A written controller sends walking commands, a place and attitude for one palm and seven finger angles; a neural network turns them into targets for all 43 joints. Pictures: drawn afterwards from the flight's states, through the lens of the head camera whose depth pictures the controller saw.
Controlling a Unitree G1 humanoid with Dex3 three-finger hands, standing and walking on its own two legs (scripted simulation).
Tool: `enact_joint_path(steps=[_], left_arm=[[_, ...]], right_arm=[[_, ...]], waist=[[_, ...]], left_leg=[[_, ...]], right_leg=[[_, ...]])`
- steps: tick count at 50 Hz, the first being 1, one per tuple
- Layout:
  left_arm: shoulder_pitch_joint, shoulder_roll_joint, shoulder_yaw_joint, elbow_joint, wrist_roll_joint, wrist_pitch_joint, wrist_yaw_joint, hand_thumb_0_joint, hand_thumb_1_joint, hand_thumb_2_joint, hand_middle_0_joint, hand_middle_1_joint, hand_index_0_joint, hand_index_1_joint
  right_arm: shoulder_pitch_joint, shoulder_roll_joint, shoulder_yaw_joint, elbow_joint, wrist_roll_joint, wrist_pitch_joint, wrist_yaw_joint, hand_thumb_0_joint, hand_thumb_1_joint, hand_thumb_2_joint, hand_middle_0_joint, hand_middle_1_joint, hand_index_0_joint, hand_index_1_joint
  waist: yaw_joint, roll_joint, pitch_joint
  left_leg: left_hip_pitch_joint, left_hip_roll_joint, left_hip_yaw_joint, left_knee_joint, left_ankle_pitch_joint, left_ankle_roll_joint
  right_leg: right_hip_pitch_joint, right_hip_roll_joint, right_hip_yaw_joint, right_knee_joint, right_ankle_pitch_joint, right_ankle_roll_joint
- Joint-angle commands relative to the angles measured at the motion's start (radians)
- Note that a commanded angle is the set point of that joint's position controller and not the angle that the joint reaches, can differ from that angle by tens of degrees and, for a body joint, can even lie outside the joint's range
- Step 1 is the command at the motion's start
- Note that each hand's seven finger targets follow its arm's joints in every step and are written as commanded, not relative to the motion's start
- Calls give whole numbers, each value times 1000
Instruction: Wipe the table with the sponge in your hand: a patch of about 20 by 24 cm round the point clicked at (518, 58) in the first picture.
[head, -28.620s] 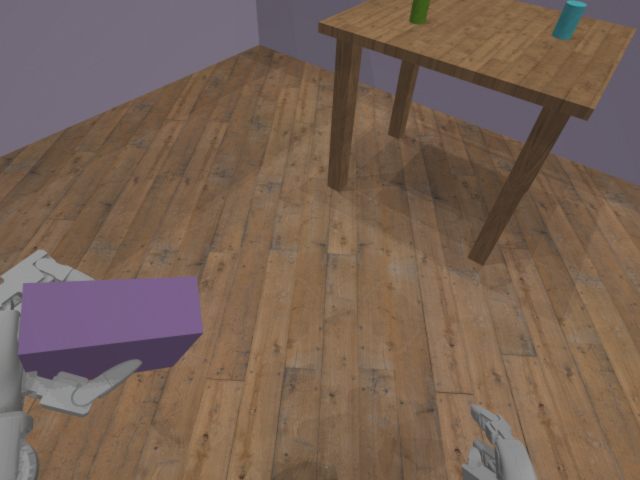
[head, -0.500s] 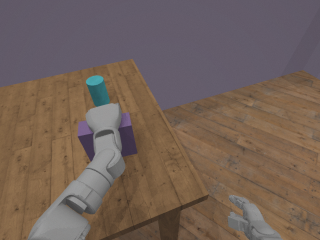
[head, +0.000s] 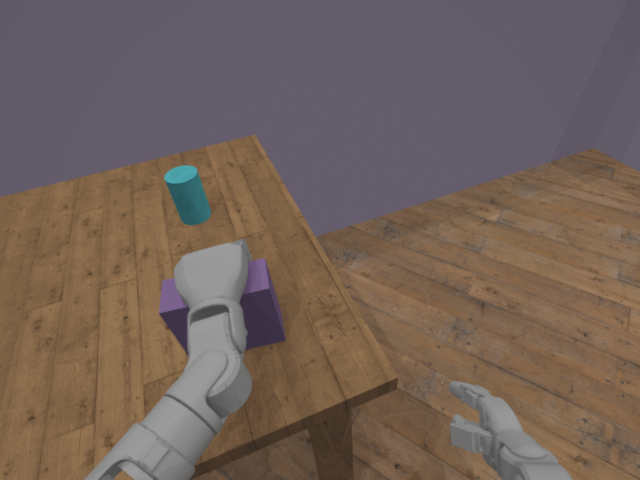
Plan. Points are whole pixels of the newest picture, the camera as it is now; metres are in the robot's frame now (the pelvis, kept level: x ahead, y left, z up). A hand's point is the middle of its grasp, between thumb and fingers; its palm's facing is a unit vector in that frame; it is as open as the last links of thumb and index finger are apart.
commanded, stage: wipe back along the third lane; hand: left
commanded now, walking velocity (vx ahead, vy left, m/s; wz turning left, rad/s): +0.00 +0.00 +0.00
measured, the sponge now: (231, 320) +0.32 +0.18 +0.02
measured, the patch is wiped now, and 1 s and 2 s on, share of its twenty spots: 1.00 1.00 1.00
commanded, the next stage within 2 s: slide back across to the middle lane in 0.48 s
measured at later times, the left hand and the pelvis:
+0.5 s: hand (234, 325) +0.28 +0.15 +0.08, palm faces +0.08 -0.10 -0.99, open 9.8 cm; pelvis -0.01 -0.04 +0.00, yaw -2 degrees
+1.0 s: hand (209, 340) +0.25 +0.17 +0.09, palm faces +0.10 -0.22 -0.97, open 9.8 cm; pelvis -0.01 -0.04 +0.00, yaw -4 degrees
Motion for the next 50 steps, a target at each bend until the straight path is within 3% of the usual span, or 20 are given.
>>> enact_joint_path(steps=[1,4,7,9,14,17,19,20,24,25,30,33,34,35,39,43,44,47,49,50], left_arm=[[-100,-14,43,-47,-88,9,-43,0,100,1300,-1200,-1600,-1200,-1600],[-85,11,73,-51,-93,5,-43,0,100,1300,-1200,-1600,-1200,-1600],[-39,-13,39,-50,-90,0,-46,0,100,1300,-1200,-1600,-1200,-1600],[-22,17,72,-62,-91,-4,-49,0,100,1300,-1200,-1600,-1200,-1600],[78,32,88,-108,-100,-15,-51,0,100,1300,-1200,-1600,-1200,-1600],[131,19,69,-141,-113,-19,-55,0,100,1300,-1200,-1600,-1200,-1600],[137,61,112,-159,-112,-24,-55,0,100,1300,-1200,-1600,-1200,-1600],[137,31,81,-168,-115,-26,-56,0,100,1300,-1200,-1600,-1200,-1600],[235,42,94,-204,-115,-42,-59,0,100,1300,-1200,-1600,-1200,-1600],[224,28,78,-212,-113,-48,-58,0,100,1300,-1200,-1600,-1200,-1600],[187,77,124,-236,-110,-61,-50,0,100,1300,-1200,-1600,-1200,-1600],[206,124,173,-258,-109,-69,-45,0,100,1300,-1200,-1600,-1200,-1600],[227,184,235,-281,-107,-73,-40,0,100,1300,-1200,-1600,-1200,-1600],[237,153,206,-298,-111,-77,-41,0,100,1300,-1200,-1600,-1200,-1600],[282,210,259,-369,-106,-88,-47,0,100,1300,-1200,-1600,-1200,-1600],[339,232,283,-438,-116,-105,-54,0,100,1300,-1200,-1600,-1200,-1600],[347,274,325,-453,-114,-108,-54,0,100,1300,-1200,-1600,-1200,-1600],[340,279,333,-461,-117,-117,-56,0,100,1300,-1200,-1600,-1200,-1600],[374,308,371,-483,-113,-122,-55,0,100,1300,-1200,-1600,-1200,-1600],[387,288,356,-490,-120,-126,-56,0,100,1300,-1200,-1600,-1200,-1600]], right_arm=[[-245,-101,-41,-172,4,-51,-19,0,-900,-900,200,300,200,300],[-250,-102,-42,-176,6,-59,-20,0,-900,-900,200,300,200,300],[-256,-100,-43,-178,7,-65,-20,0,-900,-900,200,300,200,300],[-259,-103,-48,-181,7,-69,-19,0,-900,-900,200,300,200,300],[-264,-106,-52,-188,7,-82,-13,0,-900,-900,200,300,200,300],[-269,-102,-50,-191,10,-90,-11,0,-900,-900,200,300,200,300],[-271,-109,-55,-184,8,-92,-14,0,-900,-900,200,300,200,300],[-269,-102,-52,-187,8,-94,-15,0,-900,-900,200,300,200,300],[-271,-102,-59,-188,7,-105,-9,0,-900,-900,200,300,200,300],[-269,-97,-54,-187,7,-105,-8,0,-900,-900,200,300,200,300],[-268,-99,-55,-178,3,-108,-24,0,-900,-900,200,300,200,300],[-275,-96,-53,-176,-1,-115,-35,0,-900,-900,200,300,200,300],[-270,-101,-57,-173,-3,-116,-36,0,-900,-900,200,300,200,300],[-277,-92,-51,-182,-3,-118,-40,0,-900,-900,200,300,200,300],[-268,-97,-50,-185,-7,-119,-46,0,-900,-900,200,300,200,300],[-265,-92,-48,-194,-10,-126,-57,0,-900,-900,200,300,200,300],[-259,-97,-51,-190,-14,-127,-61,0,-900,-900,200,300,200,300],[-259,-95,-47,-189,-15,-130,-74,0,-900,-900,200,300,200,300],[-256,-100,-52,-191,-19,-136,-78,0,-900,-900,200,300,200,300],[-257,-94,-49,-196,-18,-137,-82,0,-900,-900,200,300,200,300]], waist=[[-15,-190,-81],[-9,-176,-81],[-7,-180,-81],[-3,-182,-88],[8,-200,-98],[2,-234,-64],[5,-227,-52],[-1,-233,-47],[12,-221,-45],[3,-224,-49],[-3,-229,-34],[9,-227,-48],[21,-208,-65],[16,-210,-79],[22,-163,-81],[20,-171,-60],[24,-172,-62],[17,-170,-28],[29,-147,-38],[25,-158,-45]], left_leg=[[-10,34,-34,-76,243,-10],[-17,30,-34,-83,226,-9],[-13,23,-26,-81,209,-6],[-22,20,-27,-82,203,-5],[-33,12,-15,-77,206,-2],[-39,10,-5,-72,202,1],[-37,8,-8,-74,192,1],[-35,8,-1,-73,189,3],[-25,5,-2,-64,212,2],[-28,6,1,-64,213,3],[-27,4,3,-64,185,5],[-18,-1,6,-62,202,5],[-7,-3,1,-62,209,3],[-12,-4,8,-62,214,5],[7,-2,-6,-67,250,2],[13,-2,-8,-62,259,5],[20,-4,-14,-62,253,4],[13,-1,-18,-71,230,5],[24,-3,-24,-71,237,5],[17,-4,-20,-73,231,7]], right_leg=[[109,-10,32,-59,292,-34],[123,-10,51,-70,279,-35],[128,-12,57,-78,254,-30],[144,-12,81,-85,256,-30],[187,-14,109,-88,300,-22],[189,-19,115,-94,316,-11],[183,-18,140,-109,298,-12],[182,-21,131,-106,294,-7],[187,-17,142,-102,340,-8],[191,-19,137,-94,355,-6],[177,-21,164,-116,304,1],[203,-26,180,-115,342,4],[213,-21,196,-114,346,-2],[235,-29,189,-106,367,5],[240,-21,201,-96,429,-5],[239,-27,209,-98,457,-1],[236,-23,225,-106,436,-4],[210,-22,222,-118,364,-3],[210,-15,232,-119,355,-9],[220,-20,219,-114,345,-3]])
